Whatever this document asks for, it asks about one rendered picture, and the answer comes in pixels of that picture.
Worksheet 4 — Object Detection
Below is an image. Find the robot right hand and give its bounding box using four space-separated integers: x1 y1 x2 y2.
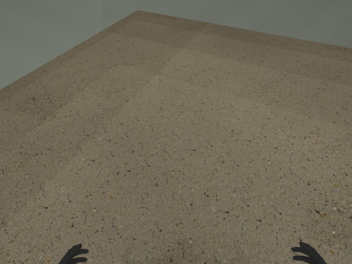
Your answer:
291 242 326 264

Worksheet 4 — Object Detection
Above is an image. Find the robot left hand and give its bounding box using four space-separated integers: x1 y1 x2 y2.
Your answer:
59 244 89 264

